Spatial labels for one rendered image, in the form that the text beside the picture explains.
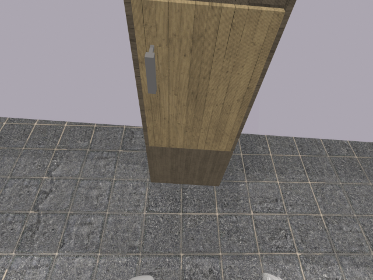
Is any cupboard door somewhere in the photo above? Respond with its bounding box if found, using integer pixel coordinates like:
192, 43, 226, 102
131, 0, 285, 151

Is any handle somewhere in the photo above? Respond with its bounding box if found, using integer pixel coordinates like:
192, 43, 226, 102
145, 45, 157, 94

